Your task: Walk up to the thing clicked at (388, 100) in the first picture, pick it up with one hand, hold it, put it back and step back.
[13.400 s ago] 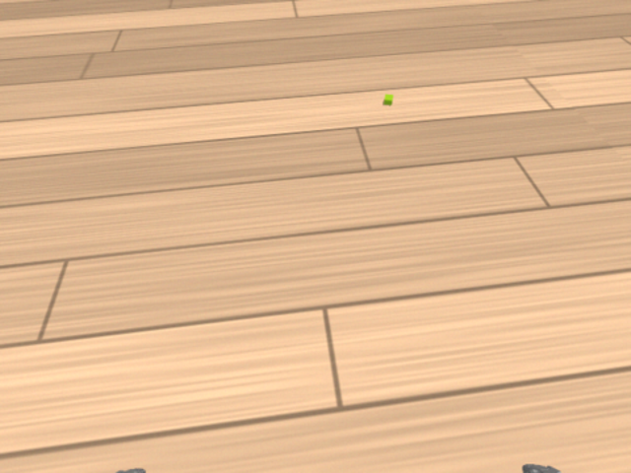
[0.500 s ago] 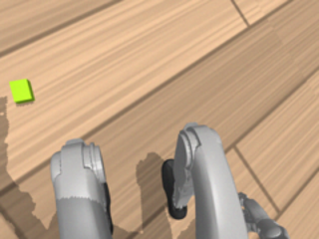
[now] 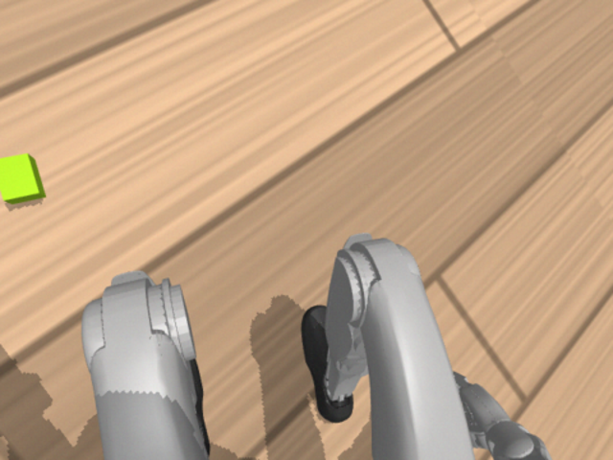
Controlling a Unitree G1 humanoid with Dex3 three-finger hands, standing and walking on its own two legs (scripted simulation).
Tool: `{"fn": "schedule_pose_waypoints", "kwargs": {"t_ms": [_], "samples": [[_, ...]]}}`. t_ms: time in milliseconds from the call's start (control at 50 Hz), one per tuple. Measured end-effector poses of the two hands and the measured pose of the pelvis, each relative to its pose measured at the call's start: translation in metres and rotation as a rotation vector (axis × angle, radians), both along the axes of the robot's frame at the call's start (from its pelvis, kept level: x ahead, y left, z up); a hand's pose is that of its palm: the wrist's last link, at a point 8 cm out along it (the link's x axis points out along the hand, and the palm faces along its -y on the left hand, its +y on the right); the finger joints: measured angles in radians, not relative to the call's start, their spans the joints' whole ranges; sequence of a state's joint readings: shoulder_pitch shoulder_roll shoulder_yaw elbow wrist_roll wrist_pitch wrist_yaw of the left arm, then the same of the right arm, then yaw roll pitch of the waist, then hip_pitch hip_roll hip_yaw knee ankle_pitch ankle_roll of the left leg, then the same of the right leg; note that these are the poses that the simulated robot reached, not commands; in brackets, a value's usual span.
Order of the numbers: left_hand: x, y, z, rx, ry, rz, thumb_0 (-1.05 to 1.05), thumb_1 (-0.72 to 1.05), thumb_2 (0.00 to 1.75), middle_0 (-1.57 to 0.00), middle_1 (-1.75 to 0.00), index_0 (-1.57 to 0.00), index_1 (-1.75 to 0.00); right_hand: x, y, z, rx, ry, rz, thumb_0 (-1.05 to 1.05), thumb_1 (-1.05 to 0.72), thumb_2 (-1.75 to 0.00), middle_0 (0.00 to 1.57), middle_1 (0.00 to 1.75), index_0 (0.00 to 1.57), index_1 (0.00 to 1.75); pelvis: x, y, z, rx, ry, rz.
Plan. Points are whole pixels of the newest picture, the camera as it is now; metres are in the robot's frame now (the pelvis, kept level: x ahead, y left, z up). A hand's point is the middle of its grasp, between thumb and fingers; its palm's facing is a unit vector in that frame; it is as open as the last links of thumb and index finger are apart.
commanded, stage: rise first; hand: left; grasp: from above
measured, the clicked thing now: (19, 179) +0.47 +0.36 -0.30
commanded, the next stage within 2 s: approach in 1.34 s
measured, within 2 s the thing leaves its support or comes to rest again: neither
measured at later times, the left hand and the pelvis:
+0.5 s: hand out of the picture +0.43 +0.39 -0.18, palm faces -0.44 -0.13 -0.89, open 13.8 cm; pelvis +0.00 +0.00 +0.00, yaw -1 degrees
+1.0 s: hand out of the picture +0.42 +0.39 -0.17, palm faces -0.44 -0.12 -0.89, open 13.5 cm; pelvis +0.00 +0.00 +0.00, yaw -1 degrees
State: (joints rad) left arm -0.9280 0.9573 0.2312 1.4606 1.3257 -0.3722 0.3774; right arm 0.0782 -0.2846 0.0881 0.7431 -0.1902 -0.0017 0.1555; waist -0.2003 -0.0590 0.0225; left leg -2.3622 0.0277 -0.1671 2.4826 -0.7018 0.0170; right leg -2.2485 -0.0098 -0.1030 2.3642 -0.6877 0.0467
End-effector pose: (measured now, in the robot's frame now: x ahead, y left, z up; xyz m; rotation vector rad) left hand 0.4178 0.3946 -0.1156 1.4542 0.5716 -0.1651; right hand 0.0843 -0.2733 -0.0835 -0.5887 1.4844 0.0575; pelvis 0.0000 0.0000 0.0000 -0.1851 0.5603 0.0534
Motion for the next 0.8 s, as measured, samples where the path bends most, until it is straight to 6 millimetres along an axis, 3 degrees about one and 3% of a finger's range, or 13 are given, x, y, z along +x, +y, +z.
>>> {"fn": "schedule_pose_waypoints", "kwargs": {"t_ms": [360, 800], "samples": [[0.014, -0.007, -0.007, -0.002, 0.002, 0.009, 0.0, -0.48, 0.97, -0.13, -0.96, -0.14, -0.95, -0.012, -0.002, 0.001, 0.002, 0.021, -0.01, 0.0, -0.91, -0.89, 0.2, 0.3, 0.2, 0.3, 0.001, -0.001, -0.002, -0.005, -0.002, -0.008], [0.008, 0.0, 0.002, -0.002, 0.006, -0.004, 0.0, -0.45, 0.94, -0.17, -0.93, -0.17, -0.92, -0.006, 0.003, 0.003, 0.011, -0.006, 0.004, 0.0, -0.91, -0.89, 0.2, 0.3, 0.2, 0.3, -0.002, 0.001, -0.001, -0.01, -0.011, -0.003]]}}
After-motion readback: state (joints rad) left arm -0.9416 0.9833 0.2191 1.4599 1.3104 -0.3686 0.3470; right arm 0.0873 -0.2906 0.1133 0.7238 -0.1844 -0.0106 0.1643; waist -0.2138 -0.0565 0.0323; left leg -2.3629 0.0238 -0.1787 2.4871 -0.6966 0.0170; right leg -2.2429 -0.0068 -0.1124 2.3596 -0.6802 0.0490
